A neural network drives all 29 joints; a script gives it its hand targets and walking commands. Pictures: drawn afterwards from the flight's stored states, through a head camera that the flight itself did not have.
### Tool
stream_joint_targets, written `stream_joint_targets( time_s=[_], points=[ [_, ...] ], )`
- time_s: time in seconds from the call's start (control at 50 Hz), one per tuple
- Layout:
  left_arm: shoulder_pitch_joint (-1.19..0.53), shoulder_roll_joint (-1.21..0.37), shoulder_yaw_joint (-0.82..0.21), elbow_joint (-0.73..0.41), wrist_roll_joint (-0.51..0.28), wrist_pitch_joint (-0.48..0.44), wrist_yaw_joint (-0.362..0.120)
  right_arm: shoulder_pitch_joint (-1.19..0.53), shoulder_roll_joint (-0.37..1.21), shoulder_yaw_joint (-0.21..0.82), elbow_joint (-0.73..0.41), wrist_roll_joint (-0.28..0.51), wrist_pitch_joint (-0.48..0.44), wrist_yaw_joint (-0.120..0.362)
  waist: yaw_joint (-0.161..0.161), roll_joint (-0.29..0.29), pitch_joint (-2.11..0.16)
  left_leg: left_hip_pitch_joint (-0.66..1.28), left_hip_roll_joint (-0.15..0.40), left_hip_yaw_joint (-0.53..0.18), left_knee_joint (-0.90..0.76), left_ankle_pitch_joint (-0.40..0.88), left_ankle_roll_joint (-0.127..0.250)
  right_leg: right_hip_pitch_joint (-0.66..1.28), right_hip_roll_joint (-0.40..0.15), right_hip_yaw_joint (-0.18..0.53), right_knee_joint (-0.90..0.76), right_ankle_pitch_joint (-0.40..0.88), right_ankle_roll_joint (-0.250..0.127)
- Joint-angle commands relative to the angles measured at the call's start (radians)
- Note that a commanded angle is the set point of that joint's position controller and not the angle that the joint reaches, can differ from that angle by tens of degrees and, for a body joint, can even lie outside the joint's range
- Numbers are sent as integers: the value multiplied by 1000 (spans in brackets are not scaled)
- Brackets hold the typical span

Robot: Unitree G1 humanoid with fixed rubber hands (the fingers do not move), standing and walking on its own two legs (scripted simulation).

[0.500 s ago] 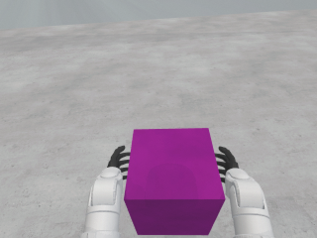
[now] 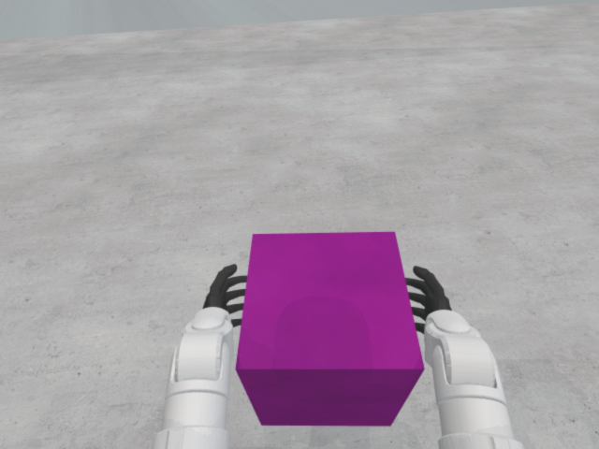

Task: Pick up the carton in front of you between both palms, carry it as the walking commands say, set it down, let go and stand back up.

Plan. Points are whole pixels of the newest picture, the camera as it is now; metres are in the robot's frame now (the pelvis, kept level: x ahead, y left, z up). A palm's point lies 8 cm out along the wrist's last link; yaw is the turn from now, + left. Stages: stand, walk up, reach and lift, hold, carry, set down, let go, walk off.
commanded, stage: carry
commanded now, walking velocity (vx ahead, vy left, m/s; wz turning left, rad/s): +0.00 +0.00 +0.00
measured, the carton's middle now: (324, 333) +0.31 +0.00 -0.03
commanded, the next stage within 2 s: hold in 0.24 s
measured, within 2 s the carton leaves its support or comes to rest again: neither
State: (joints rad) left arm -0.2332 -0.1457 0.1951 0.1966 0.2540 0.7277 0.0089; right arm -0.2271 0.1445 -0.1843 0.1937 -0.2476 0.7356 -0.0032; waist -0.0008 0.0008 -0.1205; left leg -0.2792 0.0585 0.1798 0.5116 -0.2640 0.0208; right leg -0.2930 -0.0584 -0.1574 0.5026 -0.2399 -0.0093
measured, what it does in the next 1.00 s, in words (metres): stands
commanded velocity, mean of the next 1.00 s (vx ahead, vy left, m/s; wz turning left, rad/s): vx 0.00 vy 0.00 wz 0.00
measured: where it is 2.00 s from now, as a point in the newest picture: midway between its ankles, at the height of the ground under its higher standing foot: outside the picture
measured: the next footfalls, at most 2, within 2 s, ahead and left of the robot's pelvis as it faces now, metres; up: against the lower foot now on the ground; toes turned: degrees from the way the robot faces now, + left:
none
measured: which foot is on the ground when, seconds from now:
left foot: down 0.00-1.00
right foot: down 0.00-1.00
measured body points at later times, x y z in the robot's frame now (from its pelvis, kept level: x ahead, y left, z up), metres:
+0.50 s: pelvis -0.02 +0.00 +0.01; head -0.05 +0.00 +0.46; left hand +0.26 +0.18 +0.04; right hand +0.29 -0.12 +0.04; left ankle +0.00 +0.10 -0.74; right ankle +0.01 -0.12 -0.74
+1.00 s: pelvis -0.04 -0.02 +0.00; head -0.10 -0.02 +0.45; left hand +0.26 +0.16 +0.05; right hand +0.28 -0.15 +0.05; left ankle +0.00 +0.10 -0.74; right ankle +0.01 -0.12 -0.74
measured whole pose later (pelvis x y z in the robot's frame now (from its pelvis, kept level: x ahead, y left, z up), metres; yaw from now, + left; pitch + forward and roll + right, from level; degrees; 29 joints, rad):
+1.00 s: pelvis -0.04 -0.02 +0.00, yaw +4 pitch -11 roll +0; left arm -0.34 -0.17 0.30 0.33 0.34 0.72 -0.03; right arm -0.34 0.17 -0.29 0.34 -0.32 0.72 0.03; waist 0.00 -0.01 0.05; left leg -0.05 0.00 0.02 0.43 -0.19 0.01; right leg -0.04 0.01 -0.03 0.43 -0.20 -0.03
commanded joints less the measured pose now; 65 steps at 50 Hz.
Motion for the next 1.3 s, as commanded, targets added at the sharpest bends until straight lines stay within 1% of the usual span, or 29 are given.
stream_joint_targets(
  time_s=[0.0, 0.22, 0.24, 0.26, 0.28, 0.3, 0.32, 0.34, 0.36, 0.42, 0.48, 0.56, 0.66, 0.74, 0.76, 0.84, 0.92, 1.0, 1.1, 1.2, 1.24, 1.28],
  points=[
    [-415, -873, -527, -33, -232, -23, -208, -437, 876, 520, -48, 232, -32, 199, 0, 2, -193, 61, 115, -119, -86, 159, 1, 75, -107, 110, -70, 157, -7],
    [-410, -870, -523, -29, -229, -21, -207, -432, 873, 513, -43, 228, -30, 200, 0, 3, -192, 57, 115, -120, -90, 161, 3, 71, -108, 109, -71, 151, -3],
    [-323, -910, -496, -38, -218, -10, -218, -347, 917, 506, -65, 227, -19, 207, 12, 30, -85, 208, -115, -272, -132, 418, 9, 241, 146, 230, -110, 328, -21],
    [-351, -895, -504, -60, -210, -25, -215, -381, 886, 502, -101, 218, -30, 204, 3, 11, -133, 235, -104, -285, -124, 475, 10, 259, 139, 250, -113, 389, -24],
    [-318, -872, -478, -46, -184, -26, -208, -385, 875, 493, -111, 219, -31, 209, 19, 23, -125, 326, -101, -293, -134, 471, 10, 210, 134, 251, -120, 379, -18],
    [-324, -870, -473, -43, -183, -31, -202, -396, 880, 507, -102, 223, -35, 208, 20, -1, -124, 345, -105, -291, -129, 484, 7, 218, 136, 253, -129, 376, -14],
    [-323, -863, -471, -45, -183, -35, -198, -391, 871, 505, -97, 223, -38, 206, 23, -3, -118, 364, -107, -293, -134, 478, 4, 214, 137, 255, -135, 367, -12],
    [-320, -850, -463, -41, -171, -36, -194, -401, 859, 498, -98, 222, -41, 211, 27, 22, -110, 405, -108, -290, -147, 413, 1, 176, 135, 256, -144, 304, -9],
    [-341, -854, -465, -41, -177, -36, -195, -409, 861, 495, -87, 218, -44, 211, 18, -2, -93, 398, -105, -288, -145, 399, -1, 177, 139, 255, -152, 274, -10],
    [-397, -869, -496, -53, -201, -32, -207, -388, 854, 450, -40, 190, -47, 201, -15, 12, -65, 368, -102, -283, -157, 313, -7, 193, 139, 256, -165, 191, -27],
    [-429, -869, -492, -39, -204, -27, -221, -392, 858, 413, -5, 167, -46, 199, -27, 19, -27, 335, -103, -281, -168, 220, -4, 197, 134, 257, -177, 122, -38],
    [-449, -878, -462, 4, -192, -23, -234, -435, 877, 398, 27, 160, -44, 212, -14, 13, 11, 298, -104, -278, -179, 109, 3, 195, 124, 253, -186, 44, -39],
    [-473, -904, -423, 62, -175, -23, -250, -505, 906, 399, 56, 167, -44, 239, 7, 1, 24, 285, -107, -273, -180, 22, 15, 176, 114, 250, -192, -39, -36],
    [-511, -918, -404, 95, -172, -26, -268, -537, 922, 388, 90, 165, -45, 252, 4, -22, 29, 257, -108, -270, -177, -26, 19, 185, 106, 252, -197, -92, -37],
    [-522, -926, -401, 105, -171, -27, -273, -548, 926, 385, 98, 164, -46, 256, 4, -15, 33, 251, -110, -268, -176, -37, 20, 178, 103, 253, -197, -103, -37],
    [-552, -933, -387, 135, -169, -29, -284, -569, 937, 370, 133, 163, -48, 264, 0, -19, 37, 236, -111, -268, -174, -56, 18, 181, 95, 257, -202, -128, -38],
    [-564, -938, -373, 159, -160, -30, -286, -590, 941, 362, 155, 164, -49, 268, 3, -9, 44, 237, -114, -264, -171, -51, 17, 172, 90, 259, -206, -132, -38],
    [-561, -940, -367, 164, -156, -29, -281, -598, 940, 362, 156, 167, -48, 267, 9, -4, 37, 246, -115, -263, -173, -21, 15, 179, 92, 259, -206, -98, -33],
    [-543, -936, -375, 143, -162, -27, -271, -576, 932, 364, 136, 166, -44, 257, 5, -3, 17, 258, -112, -267, -179, 43, 11, 215, 99, 259, -202, -9, -24],
    [-522, -926, -390, 102, -172, -28, -257, -545, 917, 372, 97, 166, -44, 243, 1, -7, -14, 284, -115, -274, -177, 139, 6, 246, 105, 263, -193, 99, -20],
    [-528, -917, -376, 105, -165, -34, -250, -549, 900, 354, 104, 154, -51, 239, 1, -6, -8, 283, -116, -276, -173, 154, 5, 245, 107, 263, -186, 111, -22],
    [-552, -908, -344, 134, -146, -48, -243, -574, 880, 320, 136, 132, -67, 238, 2, -5, 14, 268, -116, -276, -167, 135, 4, 229, 111, 261, -175, 89, -26]
  ],
)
